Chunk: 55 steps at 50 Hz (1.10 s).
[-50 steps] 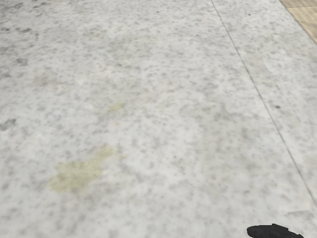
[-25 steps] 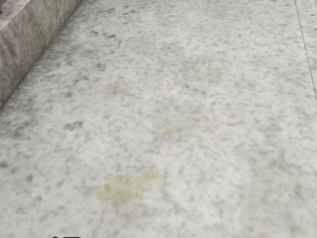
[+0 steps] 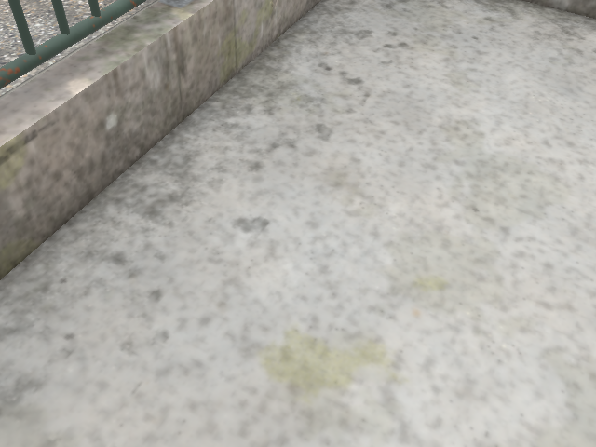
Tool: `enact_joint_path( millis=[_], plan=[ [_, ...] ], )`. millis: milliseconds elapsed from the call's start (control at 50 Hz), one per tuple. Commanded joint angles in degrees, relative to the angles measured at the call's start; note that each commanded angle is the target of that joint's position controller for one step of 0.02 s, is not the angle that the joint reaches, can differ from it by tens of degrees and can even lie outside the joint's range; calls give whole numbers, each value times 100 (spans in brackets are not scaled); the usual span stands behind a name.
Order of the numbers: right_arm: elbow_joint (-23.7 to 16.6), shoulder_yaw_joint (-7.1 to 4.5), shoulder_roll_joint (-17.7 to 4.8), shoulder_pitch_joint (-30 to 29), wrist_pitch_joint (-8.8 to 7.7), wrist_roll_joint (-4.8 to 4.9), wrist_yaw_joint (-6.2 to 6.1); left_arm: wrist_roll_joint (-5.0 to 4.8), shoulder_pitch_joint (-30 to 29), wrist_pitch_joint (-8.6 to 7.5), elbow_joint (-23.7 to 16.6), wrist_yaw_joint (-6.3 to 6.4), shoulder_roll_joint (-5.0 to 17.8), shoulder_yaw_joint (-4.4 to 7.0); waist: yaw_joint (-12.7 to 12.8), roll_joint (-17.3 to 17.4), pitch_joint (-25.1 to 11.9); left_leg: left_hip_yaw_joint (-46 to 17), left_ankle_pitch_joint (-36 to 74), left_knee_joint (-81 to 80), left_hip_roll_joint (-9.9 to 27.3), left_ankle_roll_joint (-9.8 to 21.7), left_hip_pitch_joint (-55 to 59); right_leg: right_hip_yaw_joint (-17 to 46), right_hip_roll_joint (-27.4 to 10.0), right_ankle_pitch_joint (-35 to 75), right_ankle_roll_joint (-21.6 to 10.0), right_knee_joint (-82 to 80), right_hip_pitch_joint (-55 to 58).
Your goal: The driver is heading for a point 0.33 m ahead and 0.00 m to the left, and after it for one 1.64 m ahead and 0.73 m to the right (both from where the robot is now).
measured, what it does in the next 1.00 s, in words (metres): walks ahead: right foot, then left foot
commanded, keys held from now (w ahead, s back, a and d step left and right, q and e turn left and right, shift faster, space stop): w+q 0.22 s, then e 0.78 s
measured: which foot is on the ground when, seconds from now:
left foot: down 0.00-0.36, up 0.38-0.72, down 0.74-1.00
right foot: up 0.00-0.32, down 0.34-0.72, up 0.74-1.00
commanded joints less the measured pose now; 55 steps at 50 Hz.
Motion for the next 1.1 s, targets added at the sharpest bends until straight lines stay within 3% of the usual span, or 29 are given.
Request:
enact_joint_path(
  millis=[20, 60, 120, 200, 260, 300, 320, 340, 360, 380, 400, 420, 440, 460, 520, 560, 600, 660, 720, 740, 760, 780, 800, 820, 840, 880, 940, 1000, 1100],
  plan=[
    [-178, -37, -506, 42, -53, -52, -85, 65, -925, -337, -591, 13, 539, 10, -214, 488, 461, -3097, -488, -2155, 1769, 1082, 1357, 505, -78, 1142, -13, 1033, -3312],
    [-79, 115, -313, 55, 57, -136, -24, 71, -994, -292, -618, -40, 384, -67, -79, 744, 415, -2297, 233, -2100, 1348, 788, 538, 153, 69, 2081, 75, 663, -2519],
    [90, 179, -442, 392, 46, -225, 112, -30, -1232, -175, -677, -292, 147, -219, -183, 774, 452, -1574, 1175, -2144, 930, 812, -428, -314, 263, 2701, 115, -147, -1375],
    [533, 210, -545, 1145, 11, -15, 462, 33, -2152, 186, -967, -528, -19, -327, -427, 890, 811, -1781, 1797, -2387, 1261, 920, -338, -565, 232, 2296, -66, -1806, -580],
    [652, 205, -567, 1139, 21, 141, 363, 25, -2463, 179, -1063, -480, 14, -326, -361, 751, 709, -1883, 3649, -2078, 1494, 706, 811, -668, 282, 1948, -238, -2531, -786],
    [698, 162, -697, 1075, 93, 169, 170, -102, -2318, 72, -899, -395, 130, -238, -277, 614, 285, -1627, 5542, -1564, 1300, 321, 1048, -918, 567, 2265, -407, -2933, 98],
    [707, 159, -764, 976, 148, 125, 128, -221, -1791, 16, -743, -336, 217, -142, 27, 637, -102, -1281, 6496, -1094, 1092, 54, 949, -1067, 660, 2894, -545, -3153, 1092],
    [643, 201, -693, 902, 199, 57, 130, -279, -835, -48, -457, -255, 251, -132, 352, 439, -784, -1051, 6560, -216, 815, -328, 305, -809, 338, 3491, -824, -2966, 2731],
    [476, 377, -148, 1441, 178, 45, 48, -156, 244, -96, -204, -241, 548, -65, 397, -488, -2232, -1013, 4668, 1296, 327, -759, -1214, 145, -681, 5676, -1847, -1998, 5494],
    [467, 493, 61, 1770, 133, 75, 31, -53, 1421, -64, 105, -278, 452, -49, 818, -1714, -3170, -674, -918, 3874, -558, -1351, -2686, 2393, -2171, 6290, -3182, -2588, 7012],
    [168, 233, -551, 662, 228, 243, 93, 151, 1931, -54, 362, -183, 607, 52, 1192, -593, -2178, -939, -677, 4879, -516, -1121, -3151, 2779, -2067, 5145, -2538, -3623, 5694],
    [-64, 194, -421, 82, 275, 293, 15, 74, 1019, -107, 361, -148, 831, 118, 695, -480, -913, -866, -152, 5119, -130, -917, -3354, 2098, -1853, 4063, -2107, -3950, 4139],
    [31, 212, -471, 100, 300, 93, -83, 34, 127, -105, 199, -113, 408, 6, 306, 36, -737, -814, 146, 4775, 227, -807, -2980, 1562, -1611, 4370, -1949, -4128, 3091],
    [-320, 303, -335, -468, 294, 410, -244, -335, -621, 30, -55, 70, 273, -73, 165, 109, -220, -647, 209, 4391, 400, -949, -2826, 1323, -1228, 5710, -1888, -4155, 2546],
    [-524, 354, -117, -193, 301, 421, -351, -187, -588, 161, 44, 215, 538, 20, -215, 45, -478, -489, 204, 3264, 508, -1083, -2326, 811, -984, 5653, -1831, -4339, 1858],
    [-557, 462, 54, -235, 412, 401, -408, -248, -802, 288, -38, 224, 848, 116, -259, -108, -501, -255, 395, 1978, 367, -1194, -1578, 464, -657, 5345, -1715, -4355, 1056],
    [-680, 426, -17, -505, 535, 390, -425, -320, -611, 433, -17, 203, 985, 196, -169, -353, -715, -239, 1087, 1325, 220, -1230, -979, 541, -603, 4711, -1634, -4286, 789],
    [-861, 344, -289, -855, 673, 414, -418, -420, -373, 597, -29, 218, 951, 230, -50, -409, -726, -370, 1532, 565, 127, -1194, -742, 887, -571, 3243, -1334, -3909, 881],
    [-936, 205, -483, -719, 655, 369, -451, -392, -342, 655, -160, 186, 615, 163, -169, -352, -566, -303, 2213, -960, 249, -888, 296, 1100, -110, 1684, -762, -3026, 484],
    [-955, 90, -912, -324, 664, 255, -533, -223, -169, 627, -231, 138, 193, 61, -123, 482, -846, -1353, 3294, -1047, 1550, -403, 1164, 657, 385, -131, -374, -1606, -218],
    [-1146, 62, -1205, -406, 736, 95, -580, -164, 105, 556, -356, 171, 22, 10, 128, 1780, -943, -2937, 4356, -1220, 2892, 439, 1342, 312, 968, -1963, -126, -361, -1214],
    [-1178, 53, -1126, -496, 718, 4, -580, -224, 395, 513, -281, 153, 428, 112, 199, 2068, -1308, -3706, 3443, -1696, 3073, 1040, 1134, 446, 658, -1769, 62, 830, -1314],
    [-1275, 146, -778, -814, 692, 64, -575, -289, 396, 575, -122, 177, 840, 251, 249, 1396, -975, -3104, 2598, -1690, 2730, 927, 808, 416, 502, -1234, 177, 1488, -1386],
    [-1277, 177, -659, -1096, 697, 157, -574, -274, 304, 663, -25, 211, 949, 325, 328, 927, -728, -2427, 1715, -1702, 2346, 617, 368, 378, 380, -714, 271, 1697, -1382],
    [-1313, 230, -545, -1381, 702, 235, -580, -276, 282, 781, 9, 259, 950, 359, 416, 857, -512, -1862, 1568, -1728, 2029, 432, -97, 317, 312, -395, 370, 1897, -1201],
    [-1275, 261, -488, -1553, 697, 214, -595, -259, 324, 882, -50, 282, 755, 329, 457, 932, -387, -1045, 1884, -1794, 1688, 385, -616, 53, 350, 149, 546, 2266, -819],
    [-1088, 243, -492, -1234, 713, 207, -653, -257, -65, 888, -317, 274, 533, 221, 217, 932, -387, -762, 1822, -1839, 1792, 540, -125, -67, 201, 461, 644, 1498, -970],
    [-905, 120, -745, -1063, 780, 238, -633, -201, -450, 849, -569, 104, 286, 75, 38, 1045, -486, -498, 1839, -1760, 1901, 658, 41, -292, 1, 231, 566, 250, -470],
    [-708, -19, -1028, -1001, 814, 370, -538, -245, -350, 852, -687, -77, 485, 125, 0, 1279, -466, -366, 1733, -1541, 2158, 632, -72, -768, 94, 70, 171, -1502, 631]
  ],
)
